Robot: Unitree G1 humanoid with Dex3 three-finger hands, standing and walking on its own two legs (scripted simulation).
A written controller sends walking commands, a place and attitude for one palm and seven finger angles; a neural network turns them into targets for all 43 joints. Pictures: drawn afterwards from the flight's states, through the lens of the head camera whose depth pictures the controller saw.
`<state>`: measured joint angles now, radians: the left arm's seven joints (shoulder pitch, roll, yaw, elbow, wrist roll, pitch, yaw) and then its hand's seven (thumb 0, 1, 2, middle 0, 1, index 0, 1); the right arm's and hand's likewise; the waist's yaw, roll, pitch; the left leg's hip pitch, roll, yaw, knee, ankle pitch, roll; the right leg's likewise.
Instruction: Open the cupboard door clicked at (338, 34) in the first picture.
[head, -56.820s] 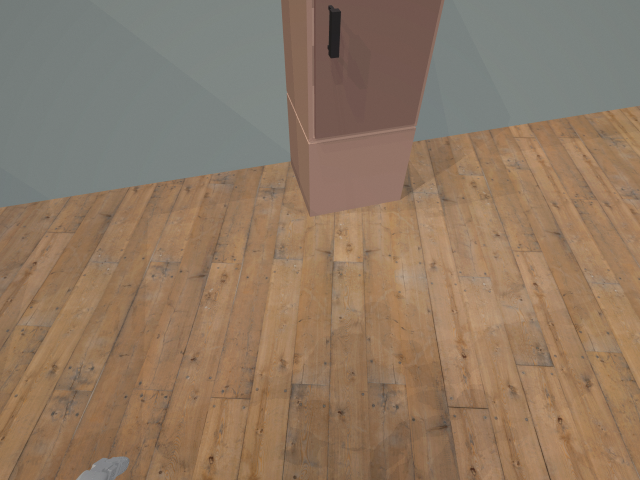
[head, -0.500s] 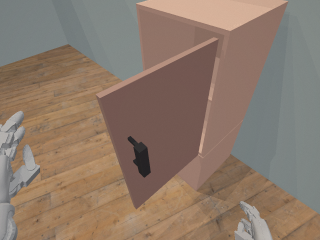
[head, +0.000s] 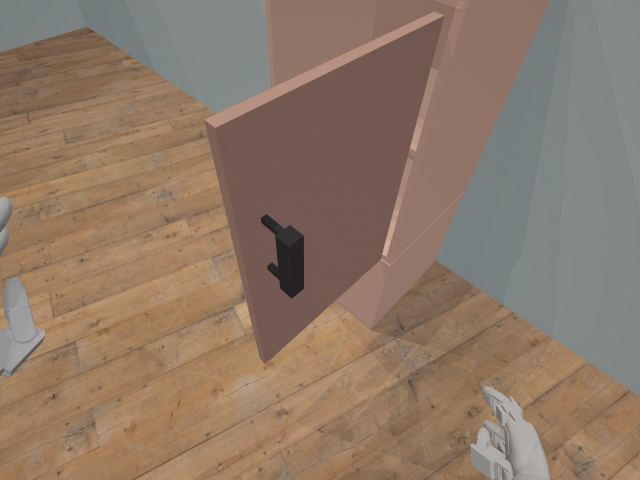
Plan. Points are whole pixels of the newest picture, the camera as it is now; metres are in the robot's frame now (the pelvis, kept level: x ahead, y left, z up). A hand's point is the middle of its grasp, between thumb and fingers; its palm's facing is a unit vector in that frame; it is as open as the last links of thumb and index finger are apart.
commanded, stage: step back with the hand held close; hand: left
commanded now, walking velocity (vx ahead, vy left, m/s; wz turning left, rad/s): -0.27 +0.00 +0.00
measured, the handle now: (280, 255) +0.39 +0.09 +0.03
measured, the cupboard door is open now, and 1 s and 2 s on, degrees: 89 89 89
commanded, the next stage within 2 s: stop stepping back and stand still in 0.66 s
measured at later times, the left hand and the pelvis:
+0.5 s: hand out of the picture +0.13 +0.28 +0.18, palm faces +0.47 -0.75 -0.47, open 7.4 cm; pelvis -0.07 +0.00 +0.00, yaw +2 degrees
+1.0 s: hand out of the picture +0.03 +0.23 +0.17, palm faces +0.33 -0.78 -0.53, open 7.4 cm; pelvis -0.17 -0.03 +0.00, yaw +0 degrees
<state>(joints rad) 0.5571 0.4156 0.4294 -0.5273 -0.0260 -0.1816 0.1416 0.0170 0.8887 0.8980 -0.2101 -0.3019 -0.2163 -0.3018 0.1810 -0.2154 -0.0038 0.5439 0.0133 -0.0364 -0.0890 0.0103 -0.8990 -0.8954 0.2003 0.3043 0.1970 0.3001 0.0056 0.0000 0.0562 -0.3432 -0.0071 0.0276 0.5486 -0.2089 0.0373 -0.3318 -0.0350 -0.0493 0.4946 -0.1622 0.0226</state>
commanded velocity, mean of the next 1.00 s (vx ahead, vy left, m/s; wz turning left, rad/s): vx -0.22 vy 0.01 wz -0.02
